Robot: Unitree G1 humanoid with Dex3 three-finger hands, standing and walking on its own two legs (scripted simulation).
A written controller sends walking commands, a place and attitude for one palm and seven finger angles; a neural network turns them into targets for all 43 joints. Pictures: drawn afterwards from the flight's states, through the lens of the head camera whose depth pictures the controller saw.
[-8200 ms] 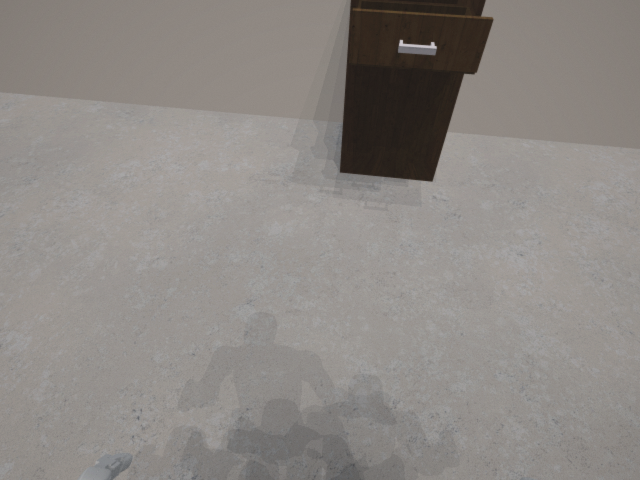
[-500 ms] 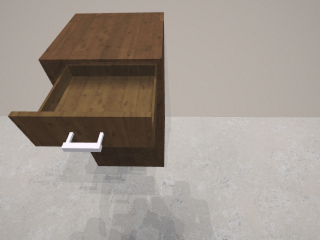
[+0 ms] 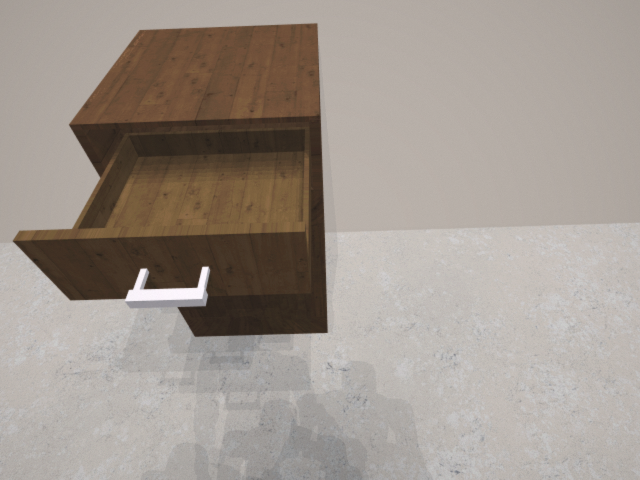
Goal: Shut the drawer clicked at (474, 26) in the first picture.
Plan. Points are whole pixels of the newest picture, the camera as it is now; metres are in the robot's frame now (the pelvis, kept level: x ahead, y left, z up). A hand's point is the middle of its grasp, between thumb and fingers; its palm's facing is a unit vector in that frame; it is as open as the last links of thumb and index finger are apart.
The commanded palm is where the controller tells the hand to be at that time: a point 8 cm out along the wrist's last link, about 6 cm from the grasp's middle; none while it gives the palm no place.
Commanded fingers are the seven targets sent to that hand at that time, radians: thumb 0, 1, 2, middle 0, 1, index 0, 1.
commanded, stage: look again from close up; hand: left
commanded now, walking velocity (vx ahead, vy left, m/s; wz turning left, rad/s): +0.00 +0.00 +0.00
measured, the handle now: (170, 286) +0.39 +0.26 -0.01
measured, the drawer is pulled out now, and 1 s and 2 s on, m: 0.28 0.28 0.28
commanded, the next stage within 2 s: shuffle to correct the standing spot in 0.34 s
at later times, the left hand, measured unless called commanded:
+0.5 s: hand out of the picture -0.01 +0.21 -0.17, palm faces +0.02 -0.98 -0.18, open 7.3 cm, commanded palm none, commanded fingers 0.00 0.90 0.90 -0.20 -0.30 -0.20 -0.30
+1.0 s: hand out of the picture +0.02 +0.19 -0.19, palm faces +0.08 -0.99 -0.13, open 7.4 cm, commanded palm none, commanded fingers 0.00 0.90 0.90 -0.20 -0.30 -0.20 -0.30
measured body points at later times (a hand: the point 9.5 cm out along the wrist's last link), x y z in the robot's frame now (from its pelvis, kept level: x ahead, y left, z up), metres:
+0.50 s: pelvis +0.00 +0.05 +0.00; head +0.01 +0.04 +0.45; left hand -0.01 +0.26 -0.16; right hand -0.02 -0.16 -0.16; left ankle -0.01 +0.11 -0.74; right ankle +0.00 -0.08 -0.74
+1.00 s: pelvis +0.09 +0.05 -0.01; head +0.11 +0.07 +0.44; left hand +0.01 +0.25 -0.18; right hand +0.12 -0.19 -0.16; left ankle +0.06 +0.11 -0.74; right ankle +0.01 -0.07 -0.71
